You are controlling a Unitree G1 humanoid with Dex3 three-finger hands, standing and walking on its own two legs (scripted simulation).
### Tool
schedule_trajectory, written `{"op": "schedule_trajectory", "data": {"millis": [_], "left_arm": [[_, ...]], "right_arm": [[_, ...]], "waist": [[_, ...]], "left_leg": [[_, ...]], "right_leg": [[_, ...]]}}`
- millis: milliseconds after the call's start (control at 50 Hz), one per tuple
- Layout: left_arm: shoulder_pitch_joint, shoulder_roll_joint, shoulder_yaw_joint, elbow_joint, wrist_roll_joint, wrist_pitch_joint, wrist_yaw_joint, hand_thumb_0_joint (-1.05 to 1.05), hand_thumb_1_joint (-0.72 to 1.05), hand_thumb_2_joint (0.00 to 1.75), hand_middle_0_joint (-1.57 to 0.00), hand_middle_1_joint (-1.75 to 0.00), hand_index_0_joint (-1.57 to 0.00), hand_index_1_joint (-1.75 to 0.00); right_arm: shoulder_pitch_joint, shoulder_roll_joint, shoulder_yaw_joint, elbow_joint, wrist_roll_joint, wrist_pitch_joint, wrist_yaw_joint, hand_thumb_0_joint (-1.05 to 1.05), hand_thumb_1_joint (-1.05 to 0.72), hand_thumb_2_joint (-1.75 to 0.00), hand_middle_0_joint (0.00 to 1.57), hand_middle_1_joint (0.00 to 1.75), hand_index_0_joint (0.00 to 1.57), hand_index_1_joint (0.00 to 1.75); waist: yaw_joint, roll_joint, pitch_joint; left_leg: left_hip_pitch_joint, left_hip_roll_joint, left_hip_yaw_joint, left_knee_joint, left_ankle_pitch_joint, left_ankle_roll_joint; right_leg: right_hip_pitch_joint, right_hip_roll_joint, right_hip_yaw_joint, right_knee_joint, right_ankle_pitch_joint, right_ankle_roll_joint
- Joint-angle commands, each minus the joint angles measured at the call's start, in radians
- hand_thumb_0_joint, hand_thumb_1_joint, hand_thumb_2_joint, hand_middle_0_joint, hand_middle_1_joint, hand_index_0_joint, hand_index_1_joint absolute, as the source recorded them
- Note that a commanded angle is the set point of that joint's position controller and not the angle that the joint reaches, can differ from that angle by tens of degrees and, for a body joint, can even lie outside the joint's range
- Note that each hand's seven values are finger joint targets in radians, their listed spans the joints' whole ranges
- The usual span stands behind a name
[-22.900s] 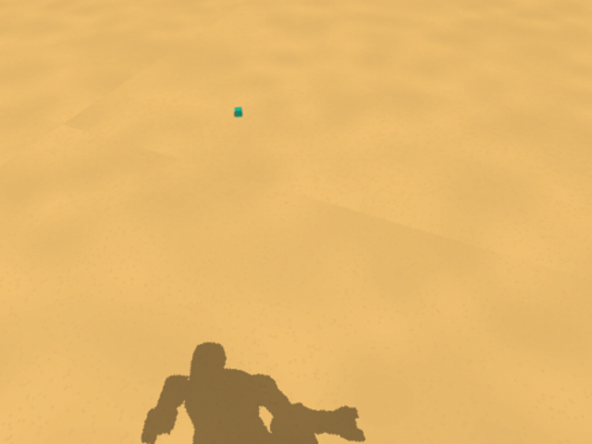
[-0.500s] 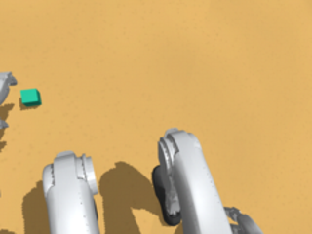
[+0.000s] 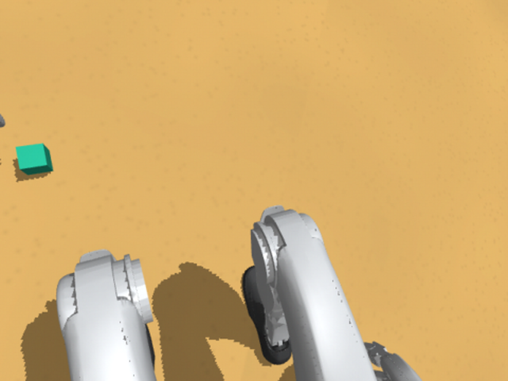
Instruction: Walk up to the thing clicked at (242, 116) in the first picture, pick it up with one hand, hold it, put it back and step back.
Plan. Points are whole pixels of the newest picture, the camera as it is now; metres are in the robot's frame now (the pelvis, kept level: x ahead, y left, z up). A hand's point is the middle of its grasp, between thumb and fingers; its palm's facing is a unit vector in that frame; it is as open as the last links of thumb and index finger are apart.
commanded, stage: rise first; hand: left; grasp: from above
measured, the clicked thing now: (35, 159) +0.51 +0.28 -0.30
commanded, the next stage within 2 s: approach in 0.54 s
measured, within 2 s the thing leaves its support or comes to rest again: neither
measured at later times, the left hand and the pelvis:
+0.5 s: hand out of the picture +0.46 +0.32 -0.16, palm faces -0.44 -0.05 -0.90, open 11.8 cm; pelvis +0.00 +0.00 +0.00, yaw +0 degrees
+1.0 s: hand (11, 136) +0.50 +0.27 -0.16, palm faces -0.40 -0.04 -0.92, open 11.4 cm; pelvis +0.00 +0.00 +0.01, yaw +0 degrees
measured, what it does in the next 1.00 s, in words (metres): stands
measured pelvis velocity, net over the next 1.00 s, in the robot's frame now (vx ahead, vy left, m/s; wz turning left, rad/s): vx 0.00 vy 0.00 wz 0.00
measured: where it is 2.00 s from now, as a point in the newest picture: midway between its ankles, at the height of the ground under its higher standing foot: (209, 357)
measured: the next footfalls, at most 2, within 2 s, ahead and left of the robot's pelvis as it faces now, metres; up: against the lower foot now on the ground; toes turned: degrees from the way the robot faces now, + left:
none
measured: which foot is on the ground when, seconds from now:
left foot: down 0.00-1.00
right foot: down 0.00-1.00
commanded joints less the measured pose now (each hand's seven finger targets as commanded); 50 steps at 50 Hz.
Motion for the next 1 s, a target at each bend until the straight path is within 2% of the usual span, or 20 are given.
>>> {"op": "schedule_trajectory", "data": {"millis": [0, 20, 80, 100, 140, 200, 340, 360, 400, 520, 600, 620, 640, 680, 740, 800, 880, 900, 940, 980], "left_arm": [[-0.28, 0.223, 0.006, -0.124, -0.021, 0.006, 0.017, 0.0, -0.15, 0.69, -0.42, -0.64, -0.41, -0.65], [-0.302, 0.222, 0.008, -0.143, -0.026, 0.005, 0.013, 0.0, -0.15, 0.69, -0.42, -0.64, -0.42, -0.65], [-0.31, 0.266, 0.028, -0.164, -0.027, -0.002, 0.007, 0.0, -0.14, 0.69, -0.43, -0.62, -0.42, -0.63], [-0.309, 0.259, 0.025, -0.17, -0.034, -0.006, 0.004, 0.0, -0.14, 0.69, -0.44, -0.61, -0.43, -0.62], [-0.298, 0.205, -0.002, -0.115, -0.032, -0.011, -0.004, 0.0, -0.13, 0.68, -0.44, -0.61, -0.44, -0.62], [-0.303, 0.252, 0.016, -0.165, -0.024, -0.021, -0.001, 0.0, -0.14, 0.69, -0.44, -0.62, -0.43, -0.63], [-0.311, 0.234, 0.01, -0.147, -0.012, -0.025, 0.018, 0.0, -0.14, 0.69, -0.44, -0.61, -0.43, -0.62], [-0.344, 0.265, 0.021, -0.175, -0.014, -0.027, 0.024, 0.0, -0.14, 0.69, -0.44, -0.61, -0.43, -0.62], [-0.335, 0.24, 0.013, -0.142, -0.012, -0.021, 0.03, 0.0, -0.14, 0.69, -0.44, -0.61, -0.43, -0.62], [-0.345, 0.246, 0.004, -0.13, -0.008, -0.004, 0.03, 0.0, -0.14, 0.69, -0.43, -0.63, -0.43, -0.64], [-0.339, 0.222, -0.012, -0.096, -0.016, 0.007, 0.015, 0.0, -0.11, 0.66, -0.45, -0.63, -0.45, -0.63], [-0.345, 0.237, -0.005, -0.111, -0.018, 0.009, 0.012, 0.0, -0.17, 0.73, -0.48, -0.56, -0.44, -0.6], [-0.329, 0.245, -0.005, -0.11, -0.017, 0.01, 0.006, 0.0, -0.09, 0.65, -0.46, -0.64, -0.47, -0.65], [-0.328, 0.206, -0.022, -0.133, -0.03, 0.009, -0.009, 0.0, -0.08, 0.63, -0.46, -0.67, -0.47, -0.66], [-0.382, 0.163, -0.05, -0.187, -0.038, -0.004, -0.017, 0.0, -0.08, 0.62, -0.45, -0.69, -0.47, -0.67], [-0.454, 0.123, -0.073, -0.235, -0.042, -0.011, -0.007, 0.0, -0.1, 0.64, -0.44, -0.69, -0.46, -0.68], [-0.53, 0.105, -0.088, -0.205, -0.024, 0.005, 0.029, 0.0, -0.09, 0.64, -0.44, -0.7, -0.46, -0.68], [-0.507, 0.083, -0.102, -0.159, -0.018, 0.017, 0.036, 0.0, -0.1, 0.64, -0.45, -0.68, -0.46, -0.67], [-0.517, 0.136, -0.069, -0.138, 0.003, 0.043, 0.062, 0.0, -0.1, 0.65, -0.45, -0.66, -0.46, -0.65], [-0.466, 0.119, -0.069, -0.04, 0.016, 0.082, 0.074, 0.0, -0.1, 0.65, -0.45, -0.67, -0.46, -0.67]], "right_arm": [[0.201, -0.278, -0.089, -0.003, 0.001, 0.006, -0.012, 0.0, -0.9, -0.9, 0.2, 0.3, 0.2, 0.3], [0.212, -0.281, -0.087, 0.0, -0.004, 0.008, -0.011, 0.0, -0.9, -0.9, 0.2, 0.3, 0.2, 0.3], [0.217, -0.282, -0.087, -0.01, 0.002, 0.013, -0.01, 0.0, -0.9, -0.9, 0.2, 0.3, 0.2, 0.3], [0.212, -0.283, -0.088, -0.008, 0.005, 0.015, -0.011, 0.0, -0.9, -0.9, 0.2, 0.3, 0.2, 0.3], [0.213, -0.281, -0.086, -0.007, 0.0, 0.014, -0.009, 0.0, -0.9, -0.9, 0.2, 0.3, 0.2, 0.3], [0.209, -0.28, -0.084, -0.014, 0.003, 0.017, -0.011, 0.0, -0.9, -0.9, 0.2, 0.3, 0.2, 0.3], [0.215, -0.276, -0.083, -0.011, 0.003, 0.016, -0.012, 0.0, -0.9, -0.9, 0.2, 0.3, 0.2, 0.3], [0.213, -0.279, -0.082, -0.011, 0.008, 0.016, -0.014, 0.0, -0.9, -0.9, 0.2, 0.3, 0.2, 0.3], [0.212, -0.277, -0.08, -0.009, 0.002, 0.012, -0.016, 0.0, -0.9, -0.9, 0.2, 0.3, 0.2, 0.3], [0.202, -0.277, -0.083, -0.01, 0.01, 0.008, -0.024, 0.0, -0.9, -0.9, 0.2, 0.3, 0.2, 0.3], [0.208, -0.28, -0.078, -0.015, 0.006, 0.003, -0.022, 0.0, -0.9, -0.9, 0.2, 0.3, 0.2, 0.3], [0.208, -0.282, -0.078, -0.012, 0.011, 0.003, -0.023, 0.0, -0.91, -0.9, 0.2, 0.3, 0.2, 0.3], [0.202, -0.279, -0.078, -0.02, 0.014, 0.005, -0.023, 0.0, -0.9, -0.9, 0.2, 0.3, 0.2, 0.3], [0.209, -0.277, -0.085, -0.019, 0.016, 0.004, -0.021, 0.0, -0.91, -0.9, 0.2, 0.3, 0.2, 0.3], [0.221, -0.276, -0.086, -0.017, 0.016, 0.003, -0.02, 0.0, -0.91, -0.9, 0.2, 0.3, 0.2, 0.3], [0.242, -0.279, -0.092, -0.007, 0.018, 0.0, -0.02, 0.0, -0.9, -0.9, 0.2, 0.3, 0.2, 0.3], [0.259, -0.278, -0.089, 0.005, 0.014, -0.006, -0.027, 0.0, -0.91, -0.9, 0.2, 0.3, 0.2, 0.3], [0.257, -0.273, -0.085, 0.005, 0.01, -0.01, -0.026, 0.0, -0.91, -0.9, 0.2, 0.3, 0.2, 0.3], [0.263, -0.283, -0.081, 0.002, 0.011, -0.008, -0.028, 0.0, -0.9, -0.9, 0.2, 0.3, 0.2, 0.3], [0.259, -0.276, -0.072, -0.007, 0.008, -0.008, -0.023, 0.0, -0.91, -0.9, 0.2, 0.3, 0.2, 0.3]], "waist": [[-0.009, 0.399, -0.647], [-0.021, 0.374, -0.664], [-0.007, 0.379, -0.69], [0.0, 0.379, -0.682], [-0.03, 0.357, -0.617], [0.001, 0.39, -0.676], [-0.017, 0.358, -0.661], [-0.011, 0.366, -0.668], [-0.022, 0.37, -0.654], [-0.011, 0.37, -0.663], [-0.035, 0.352, -0.622], [-0.02, 0.37, -0.63], [-0.011, 0.382, -0.647], [-0.014, 0.386, -0.655], [-0.043, 0.391, -0.654], [-0.062, 0.414, -0.692], [-0.088, 0.421, -0.686], [-0.095, 0.414, -0.664], [-0.074, 0.447, -0.674], [-0.074, 0.428, -0.666]], "left_leg": [[0.571, 0.008, 0.107, -0.297, 0.228, 0.022], [0.563, 0.007, 0.106, -0.289, 0.238, 0.026], [0.552, 0.004, 0.107, -0.287, 0.245, 0.028], [0.558, 0.005, 0.102, -0.298, 0.24, 0.025], [0.55, 0.008, 0.093, -0.302, 0.221, 0.023], [0.569, 0.005, 0.106, -0.294, 0.234, 0.024], [0.547, 0.004, 0.116, -0.287, 0.216, 0.031], [0.539, 0.003, 0.113, -0.296, 0.204, 0.031], [0.547, 0.004, 0.11, -0.301, 0.194, 0.028], [0.543, 0.004, 0.11, -0.31, 0.178, 0.029], [0.527, 0.005, 0.107, -0.306, 0.182, 0.031], [0.539, 0.003, 0.103, -0.318, 0.188, 0.027], [0.539, 0.003, 0.106, -0.316, 0.187, 0.028], [0.56, 0.005, 0.099, -0.324, 0.183, 0.024], [0.557, 0.007, 0.098, -0.318, 0.174, 0.023], [0.592, 0.012, 0.092, -0.313, 0.202, 0.018], [0.593, 0.013, 0.097, -0.306, 0.217, 0.017], [0.59, 0.013, 0.103, -0.3, 0.218, 0.018], [0.598, 0.013, 0.1, -0.32, 0.235, 0.013], [0.593, 0.012, 0.109, -0.316, 0.244, 0.018]], "right_leg": [[0.286, 0.016, -0.144, -0.194, 0.233, -0.097], [0.305, 0.016, -0.145, -0.198, 0.244, -0.093], [0.328, 0.016, -0.14, -0.196, 0.251, -0.094], [0.313, 0.013, -0.142, -0.192, 0.243, -0.095], [0.28, 0.013, -0.148, -0.195, 0.228, -0.093], [0.317, 0.018, -0.142, -0.203, 0.238, -0.096], [0.323, 0.02, -0.138, -0.218, 0.232, -0.092], [0.317, 0.02, -0.14, -0.216, 0.22, -0.095], [0.299, 0.018, -0.143, -0.214, 0.21, -0.094], [0.284, 0.017, -0.139, -0.215, 0.198, -0.097], [0.284, 0.016, -0.142, -0.218, 0.204, -0.094], [0.282, 0.011, -0.139, -0.211, 0.209, -0.097], [0.288, 0.015, -0.14, -0.211, 0.204, -0.098], [0.28, 0.013, -0.142, -0.211, 0.199, -0.099], [0.281, 0.012, -0.144, -0.217, 0.199, -0.097], [0.277, 0.014, -0.149, -0.212, 0.229, -0.098], [0.268, 0.014, -0.149, -0.213, 0.25, -0.098], [0.267, 0.018, -0.151, -0.211, 0.254, -0.099], [0.256, 0.012, -0.149, -0.204, 0.263, -0.102], [0.256, 0.017, -0.15, -0.205, 0.269, -0.104]]}}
